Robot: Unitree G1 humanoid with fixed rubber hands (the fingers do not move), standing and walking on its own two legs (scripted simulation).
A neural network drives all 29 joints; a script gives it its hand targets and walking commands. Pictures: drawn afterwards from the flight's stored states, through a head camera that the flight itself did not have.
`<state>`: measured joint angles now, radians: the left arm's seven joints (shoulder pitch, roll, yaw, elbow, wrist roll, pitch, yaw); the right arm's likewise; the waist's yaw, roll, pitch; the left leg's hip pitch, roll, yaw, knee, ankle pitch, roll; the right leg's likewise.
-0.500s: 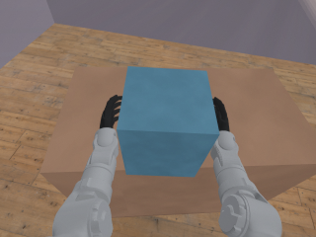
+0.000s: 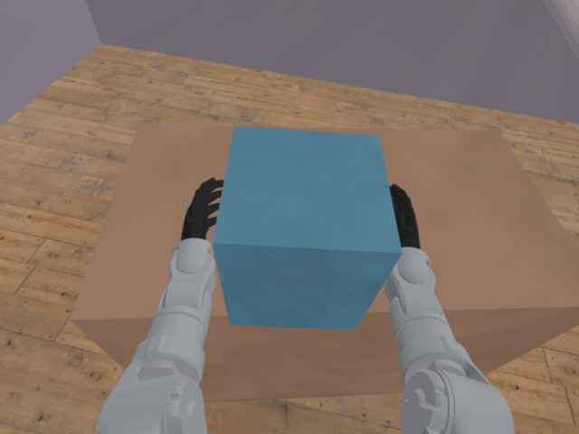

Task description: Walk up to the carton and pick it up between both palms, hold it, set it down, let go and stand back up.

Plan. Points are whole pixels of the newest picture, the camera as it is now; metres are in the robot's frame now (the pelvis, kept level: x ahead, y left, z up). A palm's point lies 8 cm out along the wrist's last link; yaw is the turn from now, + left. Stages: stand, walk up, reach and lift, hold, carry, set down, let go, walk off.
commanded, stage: reach and lift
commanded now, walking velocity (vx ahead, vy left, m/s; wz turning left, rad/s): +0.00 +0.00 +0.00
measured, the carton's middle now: (299, 235) +0.40 +0.00 +0.03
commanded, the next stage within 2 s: none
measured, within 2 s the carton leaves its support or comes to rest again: leaves its support in 0.28 s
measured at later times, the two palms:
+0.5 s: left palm (205, 233) +0.37 +0.13 +0.06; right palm (415, 255) +0.35 -0.17 +0.06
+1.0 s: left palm (205, 222) +0.36 +0.13 +0.09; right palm (426, 244) +0.35 -0.17 +0.09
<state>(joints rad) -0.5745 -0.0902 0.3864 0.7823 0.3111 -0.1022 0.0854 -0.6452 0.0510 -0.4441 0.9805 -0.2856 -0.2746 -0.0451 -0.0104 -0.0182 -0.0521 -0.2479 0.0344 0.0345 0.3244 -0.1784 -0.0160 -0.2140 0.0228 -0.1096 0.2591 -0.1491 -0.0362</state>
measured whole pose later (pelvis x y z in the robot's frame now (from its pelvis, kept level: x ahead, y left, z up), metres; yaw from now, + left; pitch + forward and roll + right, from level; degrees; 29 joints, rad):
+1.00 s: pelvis -0.03 -0.01 +0.00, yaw +0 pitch +5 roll +0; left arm -0.70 -0.03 0.33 0.92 0.24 -0.11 0.10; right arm -0.68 0.00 -0.35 1.04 -0.16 -0.29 -0.11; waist -0.01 -0.02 -0.10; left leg -0.27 0.04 0.03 0.32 -0.13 -0.02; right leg -0.24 0.03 -0.11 0.27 -0.11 -0.05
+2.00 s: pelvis -0.05 +0.02 +0.00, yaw +0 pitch -7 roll -1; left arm -0.72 -0.03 0.25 0.30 0.29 0.63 0.06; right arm -0.70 -0.02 -0.17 0.68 0.11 0.20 -0.14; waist -0.07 -0.07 0.03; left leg -0.07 0.01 0.05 0.34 -0.15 0.02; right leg -0.04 0.00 -0.10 0.29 -0.12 -0.02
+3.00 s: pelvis -0.04 +0.02 +0.00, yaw +1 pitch -8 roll -1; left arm -0.73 0.02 0.27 0.17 0.30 0.82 0.01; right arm -0.76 -0.04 -0.08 0.58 0.23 0.40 -0.21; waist -0.09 -0.07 0.01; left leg -0.05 0.02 0.03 0.36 -0.17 0.01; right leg -0.01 0.00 -0.11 0.28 -0.13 -0.02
